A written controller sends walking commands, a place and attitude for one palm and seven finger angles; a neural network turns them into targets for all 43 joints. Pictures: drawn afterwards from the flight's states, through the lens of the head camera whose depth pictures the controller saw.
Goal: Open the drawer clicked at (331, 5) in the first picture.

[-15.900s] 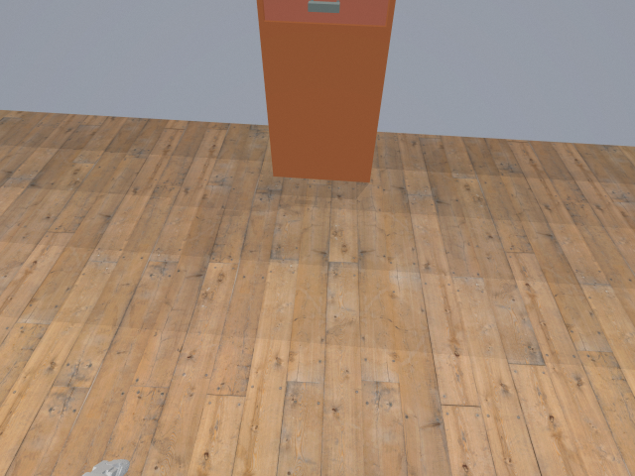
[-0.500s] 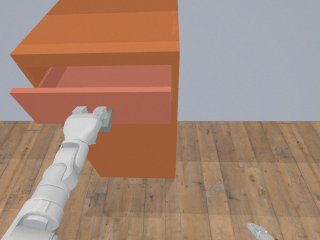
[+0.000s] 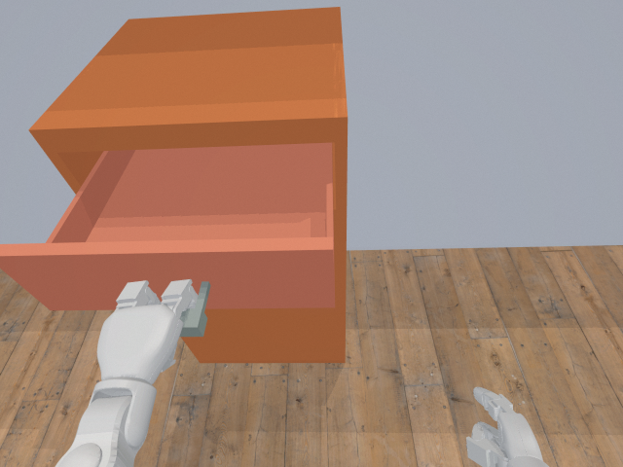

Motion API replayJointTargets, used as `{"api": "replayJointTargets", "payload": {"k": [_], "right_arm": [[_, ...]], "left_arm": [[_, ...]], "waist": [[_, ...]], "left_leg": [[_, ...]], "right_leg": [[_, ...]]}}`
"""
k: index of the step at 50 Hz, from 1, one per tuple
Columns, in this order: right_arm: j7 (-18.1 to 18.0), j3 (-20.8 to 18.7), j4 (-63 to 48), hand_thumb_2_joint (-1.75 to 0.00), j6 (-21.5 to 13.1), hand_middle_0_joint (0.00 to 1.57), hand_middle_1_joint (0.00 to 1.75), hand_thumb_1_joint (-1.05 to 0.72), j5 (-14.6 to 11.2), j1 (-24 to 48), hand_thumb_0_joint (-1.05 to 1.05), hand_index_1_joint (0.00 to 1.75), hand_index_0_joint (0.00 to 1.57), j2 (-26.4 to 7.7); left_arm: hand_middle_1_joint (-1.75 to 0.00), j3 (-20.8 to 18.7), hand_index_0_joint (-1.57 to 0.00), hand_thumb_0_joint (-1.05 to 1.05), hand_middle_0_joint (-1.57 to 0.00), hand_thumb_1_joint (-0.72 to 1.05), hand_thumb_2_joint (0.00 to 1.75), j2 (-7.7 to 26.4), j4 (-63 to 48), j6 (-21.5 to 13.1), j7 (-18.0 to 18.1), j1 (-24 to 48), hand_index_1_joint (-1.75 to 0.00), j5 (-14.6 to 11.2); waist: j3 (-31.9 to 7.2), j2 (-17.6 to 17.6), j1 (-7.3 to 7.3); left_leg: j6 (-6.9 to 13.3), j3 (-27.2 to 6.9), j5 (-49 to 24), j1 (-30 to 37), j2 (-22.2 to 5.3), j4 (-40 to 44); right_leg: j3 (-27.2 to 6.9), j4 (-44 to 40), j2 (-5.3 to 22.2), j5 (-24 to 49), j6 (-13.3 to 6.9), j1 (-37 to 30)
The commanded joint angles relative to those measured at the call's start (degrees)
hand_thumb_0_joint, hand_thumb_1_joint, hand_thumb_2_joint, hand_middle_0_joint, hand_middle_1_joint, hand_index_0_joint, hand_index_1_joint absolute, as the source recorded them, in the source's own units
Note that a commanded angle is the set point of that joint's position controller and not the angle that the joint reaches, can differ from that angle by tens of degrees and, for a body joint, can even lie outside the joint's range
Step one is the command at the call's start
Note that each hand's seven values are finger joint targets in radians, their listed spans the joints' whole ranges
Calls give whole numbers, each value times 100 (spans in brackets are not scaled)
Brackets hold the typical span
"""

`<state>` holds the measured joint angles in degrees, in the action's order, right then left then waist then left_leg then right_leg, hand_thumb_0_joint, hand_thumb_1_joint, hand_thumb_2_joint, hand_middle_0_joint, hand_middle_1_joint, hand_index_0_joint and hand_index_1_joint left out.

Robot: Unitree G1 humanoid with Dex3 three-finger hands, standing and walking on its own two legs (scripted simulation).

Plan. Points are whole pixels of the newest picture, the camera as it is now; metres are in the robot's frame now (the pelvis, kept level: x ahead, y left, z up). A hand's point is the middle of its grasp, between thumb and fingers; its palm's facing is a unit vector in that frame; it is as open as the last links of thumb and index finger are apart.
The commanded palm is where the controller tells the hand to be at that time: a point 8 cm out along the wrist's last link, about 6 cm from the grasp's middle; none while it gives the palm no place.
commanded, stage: pull the drawer open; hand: left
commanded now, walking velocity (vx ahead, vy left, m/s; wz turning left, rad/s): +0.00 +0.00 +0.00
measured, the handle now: (166, 306) +0.30 +0.22 +0.05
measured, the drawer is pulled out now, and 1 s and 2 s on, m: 0.21 0.30 0.30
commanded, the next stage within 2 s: open the thumb to release the handle in 0.76 s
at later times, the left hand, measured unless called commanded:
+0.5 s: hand (142, 430) +0.16 +0.21 +0.03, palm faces -0.02 -0.12 -0.99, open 6.0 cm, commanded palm +0.11 +0.22 +0.08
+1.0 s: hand (142, 427) +0.16 +0.21 +0.03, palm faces +0.06 -0.09 -0.99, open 6.2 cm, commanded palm +0.14 +0.22 +0.08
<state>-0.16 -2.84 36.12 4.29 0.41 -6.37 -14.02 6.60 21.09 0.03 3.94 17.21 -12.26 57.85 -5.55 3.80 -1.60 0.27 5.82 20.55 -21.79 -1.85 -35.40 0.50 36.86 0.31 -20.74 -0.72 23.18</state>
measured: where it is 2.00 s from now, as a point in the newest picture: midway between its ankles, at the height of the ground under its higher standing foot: outside the picture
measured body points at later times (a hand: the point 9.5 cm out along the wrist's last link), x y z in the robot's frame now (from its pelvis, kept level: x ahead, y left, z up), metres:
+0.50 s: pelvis +0.00 -0.01 -0.01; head +0.03 -0.04 +0.44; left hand +0.16 +0.21 +0.08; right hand +0.21 -0.22 -0.11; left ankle -0.03 +0.11 -0.72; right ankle -0.03 -0.11 -0.72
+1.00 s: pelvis -0.02 -0.02 -0.01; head +0.00 -0.06 +0.43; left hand +0.16 +0.21 +0.08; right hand +0.19 -0.24 -0.12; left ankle -0.03 +0.11 -0.72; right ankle -0.03 -0.11 -0.72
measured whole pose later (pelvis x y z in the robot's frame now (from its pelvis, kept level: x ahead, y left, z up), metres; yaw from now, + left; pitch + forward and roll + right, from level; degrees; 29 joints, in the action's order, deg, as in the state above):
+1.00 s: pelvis -0.02 -0.02 -0.01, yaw +1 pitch +6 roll +1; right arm -0.7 -2.0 35.3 4.3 2.2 -6.5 -13.6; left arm 3.8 22.7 -11.3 -1.0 22.3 -28.4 57.3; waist -4.6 4.0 -3.8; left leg -1.0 3.9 22.0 -25.9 -2.4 -42.0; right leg 1.9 44.2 0.0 -23.2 -2.2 27.1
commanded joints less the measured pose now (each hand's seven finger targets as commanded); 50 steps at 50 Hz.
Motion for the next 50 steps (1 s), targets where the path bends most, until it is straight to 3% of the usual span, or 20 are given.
{"api": "replayJointTargets", "payload": {"k": [1,5,10,11,14,15,17,18,24,25,29,31,35,39,42,43,44,45,47,50], "right_arm": [[16,-62,-956,-90,-298,20,30,-90,17,705,0,30,20,-492],[85,16,-998,-90,-280,20,30,-90,50,785,0,30,20,-434],[164,83,-1073,-90,-298,20,30,-90,117,823,0,30,20,-391],[198,101,-1098,-90,-303,20,30,-90,146,825,0,30,20,-371],[228,103,-1151,-90,-310,20,30,-90,166,821,0,30,20,-395],[225,99,-1184,-90,-309,20,30,-90,159,838,0,30,20,-428],[229,123,-1187,-90,-305,20,30,-90,158,815,0,30,20,-412],[247,119,-1239,-90,-298,20,30,-90,185,824,0,30,20,-440],[280,76,-1317,-90,-267,20,30,-90,186,767,0,30,20,-487],[264,65,-1310,-90,-256,20,30,-90,212,768,0,30,20,-505],[231,10,-1296,-90,-227,20,30,-90,201,743,0,30,20,-489],[185,7,-1277,-90,-215,20,30,-90,198,736,0,30,20,-481],[157,-22,-1280,-90,-199,20,30,-90,165,788,0,30,20,-504],[72,-8,-1259,-90,-214,20,30,-90,147,829,0,30,20,-469],[47,-17,-1233,-90,-241,20,30,-90,139,808,0,30,20,-454],[9,12,-1082,-90,-238,20,30,-90,155,824,0,30,20,-488],[-46,-50,-1103,-90,-300,20,30,-90,168,759,0,30,20,-439],[-87,-40,-1089,-90,-316,20,30,-90,177,779,0,30,20,-445],[-87,-28,-1055,-90,-334,20,30,-90,142,783,0,30,20,-417],[-109,8,-1009,-90,-317,20,30,-90,138,843,0,30,20,-415]], "left_arm": [[-135,-811,-40,0,-40,90,90,742,-1721,62,237,-150,-135,-28],[-135,-861,-40,0,-40,90,90,726,-1983,-27,176,-716,-135,6],[-135,-957,-40,0,-40,90,90,814,-2421,-206,229,-1409,-135,55],[-135,-825,-40,0,-40,90,90,682,-2542,-232,232,-1493,-135,59],[-135,-956,-40,0,-40,90,90,780,-2706,-299,304,-1926,-135,26],[-135,-1124,-40,0,-40,90,90,912,-2804,-310,349,-2110,-135,-18],[-135,-1275,-40,0,-40,90,90,976,-2760,-351,430,-2524,-135,-50],[-135,-1175,-40,0,-40,90,90,902,-2928,-369,460,-2585,-135,-43],[-135,-1478,-40,0,-40,90,90,1084,-3073,-404,754,-3266,-135,-94],[-135,-1592,-40,0,-40,90,90,1184,-3066,-396,806,-3198,-135,-104],[-135,-1641,-40,0,-40,90,90,1126,-2990,-366,908,-3179,-135,-143],[-135,-1847,-40,0,-40,90,90,1264,-2871,-339,959,-3171,-135,-171],[-135,-1769,-40,0,-40,90,90,1185,-2855,-306,957,-3042,-135,-227],[-135,-1809,-40,0,-40,90,90,1245,-2688,-267,917,-2874,-135,-270],[-135,-1733,-40,0,-40,90,90,1171,-2680,-294,881,-2728,-135,-249],[-135,-1427,-40,0,-40,90,90,1081,-2604,-313,882,-1160,-135,-178],[-134,-1678,-40,0,-40,83,87,1208,-2462,-367,911,-1183,-134,-150],[-134,-1762,-39,0,-39,76,84,1305,-2350,-369,929,-1326,-134,-120],[-132,-1396,-38,0,-38,62,78,1000,-2191,-323,846,-1216,-132,-85],[-130,-1259,-36,0,-36,41,69,1034,-2120,-218,732,-916,-130,-8]], "waist": [[-1209,-236,-389],[-995,-291,-405],[-1023,27,-482],[-1006,-42,-469],[-984,-170,-493],[-1054,-89,-522],[-1003,-300,-547],[-1015,-265,-544],[-988,-202,-555],[-952,-322,-521],[-1029,-175,-515],[-1037,-295,-528],[-1012,-218,-486],[-777,-389,-486],[-855,-211,-492],[-642,-332,-118],[-744,-290,-277],[-748,-336,-323],[-769,-344,-298],[-750,-280,-317]], "left_leg": [[58,-304,-3009,916,173,204],[41,-317,-3186,937,174,135],[7,-318,-3188,929,185,20],[22,-338,-3206,925,172,-23],[26,-344,-3112,789,177,-102],[8,-328,-3081,780,175,-124],[8,-331,-2948,585,198,-169],[15,-349,-2934,575,194,-202],[4,-352,-2495,331,197,-365],[-15,-380,-2415,327,202,-400],[10,-368,-2131,207,234,-445],[9,-358,-1971,138,257,-449],[8,-366,-1870,100,269,-428],[44,-327,-1358,-60,325,-374],[48,-314,-1403,64,319,-341],[51,-400,-1178,79,345,-375],[66,-375,-1088,141,322,-357],[68,-392,-1118,171,338,-344],[59,-368,-1096,230,338,-288],[47,-370,-1100,349,339,-181]], "right_leg": [[138,-240,-190,2649,-91,-735],[99,-248,-211,2871,-89,-721],[17,-182,-208,2938,-108,-694],[23,-137,-190,2945,-98,-620],[-43,-90,-169,3137,-77,-614],[-127,-101,-170,3225,-90,-673],[-152,-29,-146,3363,-79,-706],[-198,5,-127,3339,-75,-608],[-335,97,-106,3001,-97,-343],[-428,87,-115,2959,-120,-250],[-354,174,-95,2735,-121,-172],[-399,173,-94,2676,-129,-200],[-398,162,-94,2511,-139,-148],[-381,23,-70,2196,-107,-163],[-343,5,-74,2081,-120,-160],[-316,-22,-80,1790,-95,218],[-265,-92,-77,1550,-84,135],[-287,-147,-110,1542,-105,79],[-208,-163,-93,1462,-94,105],[-174,-263,-98,1291,-107,36]]}}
